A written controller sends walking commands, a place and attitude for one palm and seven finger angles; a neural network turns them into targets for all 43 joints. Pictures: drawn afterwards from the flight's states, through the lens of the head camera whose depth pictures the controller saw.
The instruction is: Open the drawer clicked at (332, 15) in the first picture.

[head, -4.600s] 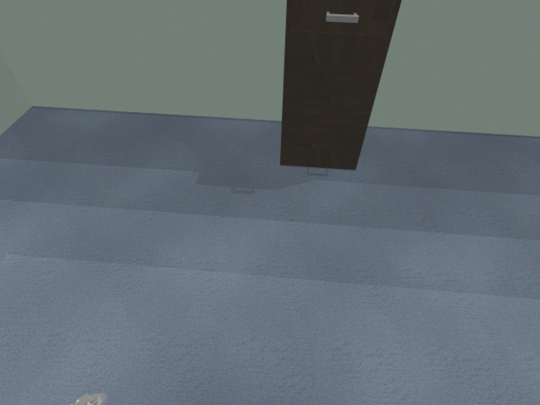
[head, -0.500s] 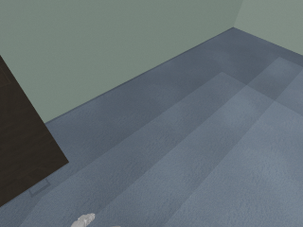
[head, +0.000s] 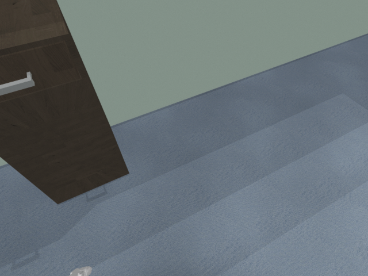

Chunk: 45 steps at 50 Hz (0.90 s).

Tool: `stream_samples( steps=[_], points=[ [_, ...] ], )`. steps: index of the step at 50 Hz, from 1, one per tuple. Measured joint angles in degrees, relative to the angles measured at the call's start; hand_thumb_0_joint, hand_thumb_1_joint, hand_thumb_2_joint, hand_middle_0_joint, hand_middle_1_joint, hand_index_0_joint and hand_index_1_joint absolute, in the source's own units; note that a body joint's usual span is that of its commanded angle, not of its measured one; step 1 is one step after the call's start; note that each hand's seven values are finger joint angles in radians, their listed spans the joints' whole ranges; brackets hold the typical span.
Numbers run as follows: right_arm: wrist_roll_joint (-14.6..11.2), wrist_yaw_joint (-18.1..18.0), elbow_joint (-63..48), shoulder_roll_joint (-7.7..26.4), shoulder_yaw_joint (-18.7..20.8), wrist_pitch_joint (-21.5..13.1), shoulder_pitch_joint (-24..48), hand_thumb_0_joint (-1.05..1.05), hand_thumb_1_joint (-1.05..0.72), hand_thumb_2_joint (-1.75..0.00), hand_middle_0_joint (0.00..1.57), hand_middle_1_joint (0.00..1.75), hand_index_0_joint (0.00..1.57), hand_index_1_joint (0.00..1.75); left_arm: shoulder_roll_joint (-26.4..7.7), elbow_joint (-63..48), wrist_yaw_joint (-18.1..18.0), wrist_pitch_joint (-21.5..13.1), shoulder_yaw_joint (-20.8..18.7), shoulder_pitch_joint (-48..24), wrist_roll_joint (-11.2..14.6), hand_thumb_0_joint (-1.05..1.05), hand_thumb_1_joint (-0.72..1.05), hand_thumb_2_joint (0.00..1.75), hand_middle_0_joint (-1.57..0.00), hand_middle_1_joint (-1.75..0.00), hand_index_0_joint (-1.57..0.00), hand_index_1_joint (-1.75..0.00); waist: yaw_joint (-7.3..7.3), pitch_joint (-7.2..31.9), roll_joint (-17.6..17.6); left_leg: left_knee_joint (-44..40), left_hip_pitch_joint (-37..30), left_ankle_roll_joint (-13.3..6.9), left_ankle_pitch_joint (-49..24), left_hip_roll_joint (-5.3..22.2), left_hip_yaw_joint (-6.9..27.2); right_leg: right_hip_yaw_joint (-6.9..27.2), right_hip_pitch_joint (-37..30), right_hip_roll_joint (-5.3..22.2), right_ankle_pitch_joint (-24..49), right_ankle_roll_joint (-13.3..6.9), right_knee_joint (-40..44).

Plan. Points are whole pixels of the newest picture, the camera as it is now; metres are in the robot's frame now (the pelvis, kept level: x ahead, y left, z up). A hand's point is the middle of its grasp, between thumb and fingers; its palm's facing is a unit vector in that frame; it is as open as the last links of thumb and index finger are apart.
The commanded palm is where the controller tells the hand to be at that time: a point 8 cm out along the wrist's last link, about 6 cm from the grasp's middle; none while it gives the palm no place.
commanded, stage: turn to face it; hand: left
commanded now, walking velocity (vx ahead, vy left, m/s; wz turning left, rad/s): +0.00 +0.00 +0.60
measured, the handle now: (11, 83) +0.64 +0.57 +0.04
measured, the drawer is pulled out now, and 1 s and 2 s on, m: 0.00 0.00 0.00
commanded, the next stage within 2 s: take the last steps up to it in 0.78 s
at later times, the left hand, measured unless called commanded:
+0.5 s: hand out of the picture -0.07 +0.22 -0.18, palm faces +0.34 -0.90 -0.27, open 7.4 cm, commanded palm none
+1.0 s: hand out of the picture -0.03 +0.17 -0.14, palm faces +0.46 -0.85 -0.26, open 7.4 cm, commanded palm none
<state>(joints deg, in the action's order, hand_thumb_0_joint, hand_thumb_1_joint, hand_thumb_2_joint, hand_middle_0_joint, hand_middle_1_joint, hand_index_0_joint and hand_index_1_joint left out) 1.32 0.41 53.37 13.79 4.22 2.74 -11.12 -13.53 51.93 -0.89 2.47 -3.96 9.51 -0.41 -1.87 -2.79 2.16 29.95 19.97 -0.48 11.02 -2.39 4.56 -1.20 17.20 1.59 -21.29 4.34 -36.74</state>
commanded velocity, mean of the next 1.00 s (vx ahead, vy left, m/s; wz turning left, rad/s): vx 0.04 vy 0.00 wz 0.35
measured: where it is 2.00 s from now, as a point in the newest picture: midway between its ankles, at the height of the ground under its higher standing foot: outside the picture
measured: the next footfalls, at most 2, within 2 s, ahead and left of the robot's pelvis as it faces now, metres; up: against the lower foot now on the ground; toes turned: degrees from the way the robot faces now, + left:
right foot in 0.02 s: +0.03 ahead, -0.13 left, +0.00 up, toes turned -1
left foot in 0.46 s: -0.03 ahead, +0.12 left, +0.00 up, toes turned +23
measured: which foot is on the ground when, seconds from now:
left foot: down 0.00-0.02, up 0.04-0.44, down 0.46-0.86, up 0.88-1.00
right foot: up 0.00-0.00, down 0.02-0.46, up 0.48-0.84, down 0.86-1.00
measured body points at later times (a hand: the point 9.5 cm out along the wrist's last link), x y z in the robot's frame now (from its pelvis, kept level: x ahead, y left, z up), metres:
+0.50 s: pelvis -0.02 +0.00 -0.01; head +0.02 +0.03 +0.44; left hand -0.09 +0.27 -0.16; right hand +0.17 -0.21 -0.14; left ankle -0.07 +0.10 -0.74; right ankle -0.01 -0.13 -0.72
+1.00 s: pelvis -0.02 -0.03 +0.01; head +0.01 -0.06 +0.45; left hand -0.06 +0.21 -0.12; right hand +0.13 -0.23 -0.16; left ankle -0.10 +0.08 -0.67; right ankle +0.03 -0.11 -0.73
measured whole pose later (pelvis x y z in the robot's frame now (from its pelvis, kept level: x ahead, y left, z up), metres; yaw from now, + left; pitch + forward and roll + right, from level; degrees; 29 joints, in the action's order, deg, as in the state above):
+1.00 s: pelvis -0.02 -0.03 +0.01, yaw +27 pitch -1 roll +2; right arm 1.4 0.4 58.2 13.2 3.9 3.9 -12.5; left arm -8.5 54.4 -0.7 -0.2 -1.2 12.4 -1.4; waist -0.7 -2.3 3.4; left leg 57.8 23.1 1.7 23.8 -0.4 0.9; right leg -7.0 12.3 3.0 -15.6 -1.9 -29.2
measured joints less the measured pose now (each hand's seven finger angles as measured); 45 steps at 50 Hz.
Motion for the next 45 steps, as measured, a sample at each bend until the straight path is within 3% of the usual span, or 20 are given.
stream_samples(
  steps=[1, 4, 7, 10, 17, 20, 22, 23, 24, 26, 30, 36, 40, 42, 43, 45],
  points=[
    [-0.2, 0.1, -0.2, 0.3, 0.2, 0.2, -0.1, 0.0, -0.9, -0.9, 0.2, 0.3, 0.2, 0.3, 0.3, -0.6, 0.0, -0.5, 0.3, 0.1, -0.1, 0.01, 0.91, 0.9, -0.2, -0.29, -0.2, -0.3, 0.14, 0.3, 0.1, 1.6, 1.0, 0.5, 0.5, -0.5, 0.6, -0.4, -1.7, 0.0, 2.8, -1.4, 4.5],
    [-0.1, 0.3, -0.1, 1.7, 1.2, 1.3, 0.5, 0.01, -0.91, -0.9, 0.2, 0.3, 0.2, 0.3, 2.4, -1.5, -0.1, -1.3, 1.4, 0.3, -0.7, 0.01, 0.91, 0.9, -0.2, -0.29, -0.2, -0.3, 0.32, 0.0, 1.5, 16.6, 6.2, 1.9, 12.0, -0.8, 0.0, -2.9, -2.3, 0.6, 3.5, -4.8, 3.9],
    [0.2, 0.9, 0.0, 2.3, 1.6, 1.9, 1.0, 0.01, -0.91, -0.9, 0.2, 0.3, 0.2, 0.3, 3.6, -1.7, -0.1, -1.3, 2.0, 1.3, -0.9, 0.01, 0.91, 0.9, -0.2, -0.3, -0.2, -0.3, 0.21, 0.0, 1.3, 31.7, 10.2, 3.1, 11.6, 0.5, -2.7, -5.0, -4.1, 1.8, 3.7, -5.2, 5.8],
    [0.1, 1.2, -0.1, 2.3, 1.5, 1.9, 1.2, 0.01, -0.91, -0.9, 0.19, 0.3, 0.2, 0.3, 4.0, -1.5, -0.1, -1.4, 2.4, 1.8, -1.1, 0.01, 0.91, 0.9, -0.2, -0.3, -0.21, -0.3, -0.08, -0.7, 0.3, 36.0, 10.6, 4.5, 10.2, 2.6, -4.4, -7.1, -5.4, 3.1, 4.2, -5.3, 7.2],
    [-0.2, 1.3, 0.7, 1.5, 0.5, 2.4, 3.1, 0.01, -0.91, -0.9, 0.19, 0.3, 0.19, 0.3, 3.3, -0.8, 0.2, -1.8, 2.5, 3.3, -1.5, 0.01, 0.91, 0.9, -0.2, -0.3, -0.21, -0.3, 1.57, -2.2, -1.8, 23.4, 4.2, 5.2, 13.6, 4.9, -7.0, -11.7, -5.4, 6.0, 3.7, -4.7, 6.8],
    [-0.5, 1.2, 0.3, 1.0, -0.2, 1.9, 4.3, 0.01, -0.91, -0.9, 0.19, 0.3, 0.19, 0.3, 1.9, 0.1, 0.3, -1.4, 1.9, 4.2, -1.6, 0.01, 0.91, 0.9, -0.2, -0.3, -0.21, -0.3, 2.56, -2.6, -2.7, 15.3, 0.4, 4.4, 13.8, 4.7, -8.7, -13.3, -4.5, 7.2, 2.8, -3.9, 4.8],
    [-0.5, 1.2, -0.4, 0.6, -0.6, 1.1, 4.8, 0.01, -0.91, -0.9, 0.19, 0.3, 0.19, 0.3, 0.7, 0.9, 0.3, -1.1, 1.3, 5.1, -1.4, 0.01, 0.91, 0.9, -0.2, -0.3, -0.21, -0.3, 2.9, -2.5, -3.3, 7.3, -3.2, 3.6, 9.5, 4.4, -10.0, -14.4, -3.5, 8.1, 1.4, -3.0, 2.2],
    [-0.4, 1.2, -1.0, 0.7, -0.8, 0.5, 4.8, 0.01, -0.91, -0.9, 0.19, 0.3, 0.2, 0.3, 0.2, 1.1, 0.3, -0.8, 0.9, 5.7, -1.2, 0.01, 0.91, 0.9, -0.2, -0.3, -0.21, -0.3, 2.95, -2.0, -3.1, 3.3, -4.8, 1.8, 6.2, 4.5, -10.0, -14.7, -2.2, 8.4, 0.4, -2.5, -0.3],
    [-0.3, 1.1, -1.1, 0.2, -0.9, -0.1, 5.2, 0.01, -0.91, -0.9, 0.19, 0.3, 0.2, 0.3, -0.7, 1.5, 0.3, -0.2, 0.5, 5.7, -1.0, 0.01, 0.91, 0.9, -0.2, -0.3, -0.21, -0.3, 3.03, -2.2, -4.1, 4.0, -4.2, 0.1, 6.7, 3.8, -10.0, -12.9, -0.3, 8.8, -3.5, -1.7, -4.5],
    [-0.3, 0.7, -1.3, -0.7, -1.4, -1.0, 5.4, 0.01, -0.91, -0.9, 0.19, 0.3, 0.2, 0.3, -2.1, 2.6, 0.0, 1.1, 0.0, 5.3, -1.0, 0.01, 0.91, 0.9, -0.2, -0.3, -0.2, -0.3, 3.49, -2.6, -5.2, 5.4, -3.8, -1.2, 8.5, 3.2, -9.7, -7.8, 3.8, 7.4, -9.3, -0.8, -14.4],
    [-0.2, -0.4, -0.9, -1.7, -2.1, -1.5, 4.5, 0.0, -0.91, -0.9, 0.2, 0.3, 0.2, 0.3, -2.8, 3.6, 0.1, 1.6, -0.4, 4.2, -0.8, 0.01, 0.91, 0.9, -0.2, -0.29, -0.2, -0.3, 3.32, -2.2, -4.5, 1.5, -5.8, -1.0, 6.7, 2.9, -8.0, -3.2, 8.3, 4.9, -6.3, 0.2, -24.4],
    [-0.1, -0.6, 0.5, -2.4, -2.5, -1.3, 2.9, 0.0, -0.9, -0.9, 0.2, 0.3, 0.2, 0.3, -1.5, 2.7, 0.2, 1.1, 0.3, 2.6, -0.6, 0.01, 0.91, 0.9, -0.2, -0.29, -0.2, -0.3, 2.65, -1.6, -2.9, -2.8, -8.2, -1.1, 4.0, 2.1, -6.2, -1.4, 7.2, 3.6, -4.0, 0.6, -17.9],
    [0.1, -0.5, 1.5, -2.5, -2.3, -0.8, 1.7, 0.0, -0.9, -0.9, 0.2, 0.3, 0.2, 0.3, 0.2, 2.1, 0.2, 0.6, 0.9, 1.3, -0.4, 0.01, 0.91, 0.9, -0.2, -0.29, -0.2, -0.3, 1.53, -1.2, -1.7, -2.1, -7.7, -0.4, 4.1, 1.7, -5.0, -1.6, 3.4, 2.2, -3.3, -0.1, -8.4],
    [0.0, -0.5, 2.0, -2.3, -2.0, -0.6, 0.9, 0.0, -0.9, -0.9, 0.2, 0.3, 0.2, 0.3, 1.0, 1.8, 0.2, -0.2, 1.3, 1.0, -0.3, 0.01, 0.91, 0.9, -0.2, -0.29, -0.2, -0.3, 1.24, -0.9, -1.2, -0.5, -6.9, 0.3, 4.7, 1.4, -4.5, -2.0, 0.0, 1.4, 1.0, -0.4, -0.8],
    [-0.2, -0.5, 2.3, -2.2, -1.9, -0.5, 0.5, 0.0, -0.9, -0.9, 0.2, 0.3, 0.2, 0.3, 1.3, 1.6, 0.1, -0.8, 1.5, 1.1, -0.4, 0.01, 0.91, 0.9, -0.2, -0.29, -0.2, -0.3, 1.22, -0.6, -1.0, 0.9, -6.2, 0.7, 5.3, 1.1, -4.2, -2.4, -1.9, 1.3, 3.6, -1.4, 3.4],
    [-0.6, -0.5, 3.0, -1.4, -1.3, 0.0, 0.1, 0.0, -0.9, -0.9, 0.2, 0.3, 0.2, 0.3, 2.9, 1.8, 0.0, -1.8, 2.1, 0.9, -0.8, 0.01, 0.91, 0.9, -0.2, -0.29, -0.2, -0.3, 0.87, -0.7, 1.0, 6.7, -3.8, 1.2, 10.0, 1.6, -3.2, -3.8, -2.2, 0.5, 4.0, -4.6, 3.5]
  ],
)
